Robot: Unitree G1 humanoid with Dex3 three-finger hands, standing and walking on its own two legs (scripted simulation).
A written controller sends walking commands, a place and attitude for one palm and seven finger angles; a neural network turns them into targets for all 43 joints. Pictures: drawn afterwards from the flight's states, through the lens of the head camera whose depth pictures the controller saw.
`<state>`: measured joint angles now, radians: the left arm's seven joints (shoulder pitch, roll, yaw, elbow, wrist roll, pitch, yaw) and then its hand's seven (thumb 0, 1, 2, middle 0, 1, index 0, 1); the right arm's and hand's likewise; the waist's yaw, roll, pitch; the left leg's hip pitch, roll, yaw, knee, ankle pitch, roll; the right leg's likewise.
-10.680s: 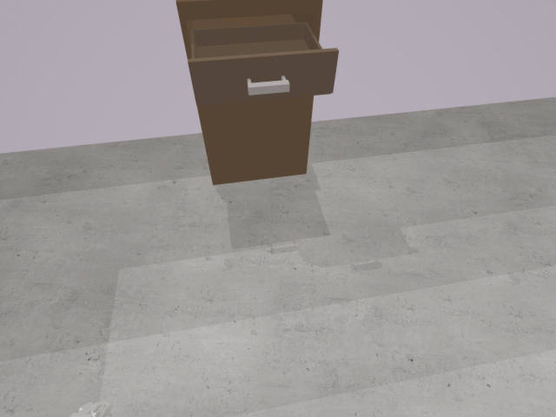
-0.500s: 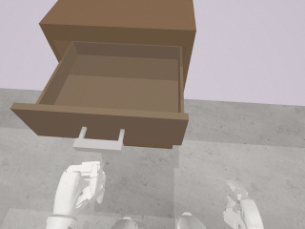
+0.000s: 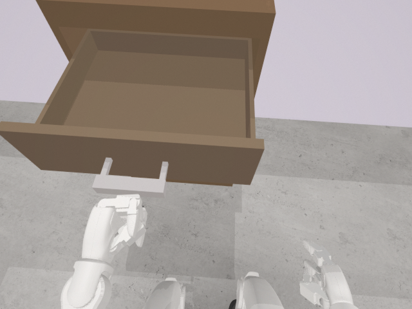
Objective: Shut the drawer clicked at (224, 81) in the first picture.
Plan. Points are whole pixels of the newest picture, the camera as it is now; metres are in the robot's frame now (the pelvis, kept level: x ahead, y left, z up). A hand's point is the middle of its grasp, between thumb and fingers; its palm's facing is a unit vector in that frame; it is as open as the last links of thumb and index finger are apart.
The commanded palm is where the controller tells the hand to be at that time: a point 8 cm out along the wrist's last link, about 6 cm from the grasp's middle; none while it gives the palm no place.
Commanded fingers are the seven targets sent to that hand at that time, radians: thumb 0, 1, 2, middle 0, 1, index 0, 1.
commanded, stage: bring the fist close to the handle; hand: left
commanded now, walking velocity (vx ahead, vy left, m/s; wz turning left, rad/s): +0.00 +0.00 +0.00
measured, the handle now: (133, 175) +0.35 +0.15 +0.05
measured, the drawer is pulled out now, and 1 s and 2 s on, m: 0.29 0.25 0.11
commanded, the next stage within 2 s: push the drawer shut in 0.26 s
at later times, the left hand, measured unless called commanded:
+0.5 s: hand (145, 229) +0.25 +0.11 +0.05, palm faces -0.07 -1.00 -0.03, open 3.3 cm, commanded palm +0.24 +0.17 +0.05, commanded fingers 0.00 0.90 0.90 -1.40 -1.60 -1.40 -1.60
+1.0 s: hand (152, 199) +0.30 +0.11 +0.04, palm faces -0.09 -0.99 -0.05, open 2.9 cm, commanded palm +0.30 +0.17 +0.05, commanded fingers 0.00 0.90 0.90 -1.40 -1.60 -1.40 -1.60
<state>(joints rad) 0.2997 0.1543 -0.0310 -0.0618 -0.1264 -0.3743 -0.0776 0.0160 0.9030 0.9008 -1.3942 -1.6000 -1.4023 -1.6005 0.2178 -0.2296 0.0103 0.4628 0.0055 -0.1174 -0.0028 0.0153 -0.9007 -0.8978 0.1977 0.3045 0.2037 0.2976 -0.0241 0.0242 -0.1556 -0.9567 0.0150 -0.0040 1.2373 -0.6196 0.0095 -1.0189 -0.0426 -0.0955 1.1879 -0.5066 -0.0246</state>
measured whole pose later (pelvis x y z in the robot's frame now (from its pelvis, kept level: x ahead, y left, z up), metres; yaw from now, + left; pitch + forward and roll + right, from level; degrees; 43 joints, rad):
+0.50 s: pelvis +0.00 +0.00 +0.00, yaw +0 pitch +19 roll -1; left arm 0.31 0.15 -0.07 -0.07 -0.10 -0.38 -0.04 0.01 0.90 0.90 -1.40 -1.60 -1.40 -1.60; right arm 0.22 -0.23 0.02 0.44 0.00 -0.09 -0.01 0.01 -0.90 -0.90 0.20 0.30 0.20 0.30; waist -0.02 0.03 -0.16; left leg -0.95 0.01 -0.01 1.23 -0.61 0.01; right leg -1.01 -0.05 -0.10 1.18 -0.50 -0.02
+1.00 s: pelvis -0.01 +0.00 +0.00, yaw +1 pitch +19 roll -1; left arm -0.02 0.17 -0.03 0.20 -0.12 -0.37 -0.05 -0.05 0.85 0.94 -1.40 -1.60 -1.40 -1.60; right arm 0.20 -0.25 0.02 0.54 0.01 -0.08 -0.02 0.01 -0.90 -0.90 0.20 0.30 0.20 0.30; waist -0.03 0.02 -0.14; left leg -0.96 0.01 -0.01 1.21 -0.58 0.01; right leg -1.02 -0.05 -0.10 1.16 -0.47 -0.03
